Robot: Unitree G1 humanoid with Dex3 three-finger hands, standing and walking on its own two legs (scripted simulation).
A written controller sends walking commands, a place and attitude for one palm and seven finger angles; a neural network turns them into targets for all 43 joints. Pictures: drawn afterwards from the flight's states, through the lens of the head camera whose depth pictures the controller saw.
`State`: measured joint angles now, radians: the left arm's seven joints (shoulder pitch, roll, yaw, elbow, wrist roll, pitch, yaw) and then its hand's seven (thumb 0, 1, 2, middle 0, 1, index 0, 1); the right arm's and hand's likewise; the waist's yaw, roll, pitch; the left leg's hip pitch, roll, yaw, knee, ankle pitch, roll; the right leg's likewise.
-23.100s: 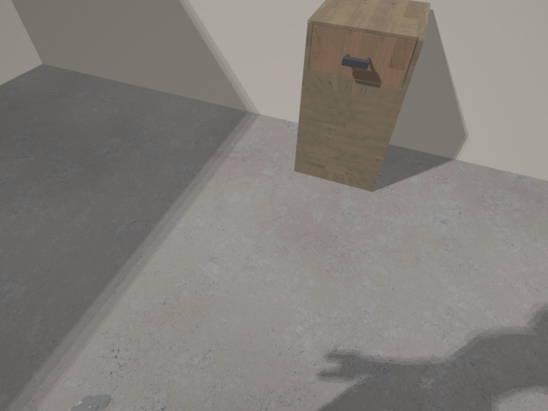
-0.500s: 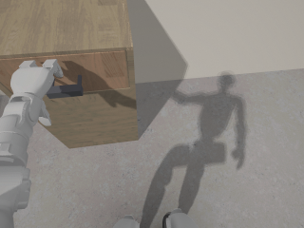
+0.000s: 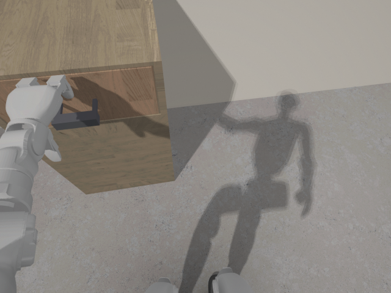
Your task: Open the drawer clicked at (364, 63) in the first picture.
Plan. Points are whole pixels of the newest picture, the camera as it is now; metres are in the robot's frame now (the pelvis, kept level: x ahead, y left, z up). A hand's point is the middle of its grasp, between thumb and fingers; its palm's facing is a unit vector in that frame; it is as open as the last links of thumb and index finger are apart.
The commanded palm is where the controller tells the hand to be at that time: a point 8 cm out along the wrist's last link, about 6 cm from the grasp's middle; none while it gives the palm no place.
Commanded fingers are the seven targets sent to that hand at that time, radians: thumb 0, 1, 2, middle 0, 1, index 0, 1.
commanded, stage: re-aim the fingers above the handle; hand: left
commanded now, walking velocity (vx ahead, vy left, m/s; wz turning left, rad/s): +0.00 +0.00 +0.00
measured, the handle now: (77, 112) +0.53 +0.29 -0.04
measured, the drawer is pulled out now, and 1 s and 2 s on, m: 0.00 0.00 0.00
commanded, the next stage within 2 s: lower the fingers behind the handle in 0.16 s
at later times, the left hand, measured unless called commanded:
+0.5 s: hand (59, 121) +0.47 +0.30 +0.01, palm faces -0.12 -0.01 -0.99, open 13.8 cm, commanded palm +0.46 +0.29 +0.06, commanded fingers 0.00 -0.50 0.30 -0.30 -1.20 -0.30 -1.20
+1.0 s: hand (67, 130) +0.47 +0.29 -0.02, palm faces -0.08 -0.03 -1.00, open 13.8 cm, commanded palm +0.46 +0.29 +0.02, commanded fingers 0.00 -0.50 0.30 -0.30 -1.20 -0.30 -1.20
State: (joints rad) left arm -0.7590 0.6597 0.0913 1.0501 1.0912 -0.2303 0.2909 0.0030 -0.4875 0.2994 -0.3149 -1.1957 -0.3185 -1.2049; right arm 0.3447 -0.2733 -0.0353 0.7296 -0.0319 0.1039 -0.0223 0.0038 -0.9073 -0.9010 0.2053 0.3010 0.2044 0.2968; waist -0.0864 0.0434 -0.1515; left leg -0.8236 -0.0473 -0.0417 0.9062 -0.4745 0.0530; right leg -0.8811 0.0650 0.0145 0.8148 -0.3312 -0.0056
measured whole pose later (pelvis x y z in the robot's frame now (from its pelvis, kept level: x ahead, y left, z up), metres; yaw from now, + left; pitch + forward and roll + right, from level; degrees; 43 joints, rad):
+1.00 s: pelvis -0.01 +0.00 -0.02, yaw +0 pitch +26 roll -3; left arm -0.79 0.63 0.09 1.12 1.11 -0.16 0.36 0.00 -0.49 0.30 -0.31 -1.20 -0.32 -1.20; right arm 0.30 -0.27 -0.02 0.74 -0.05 0.08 0.00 0.00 -0.91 -0.90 0.20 0.30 0.20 0.30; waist -0.11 0.04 -0.17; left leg -0.96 -0.04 -0.05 1.02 -0.52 0.05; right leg -1.02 0.07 0.00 0.93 -0.37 -0.01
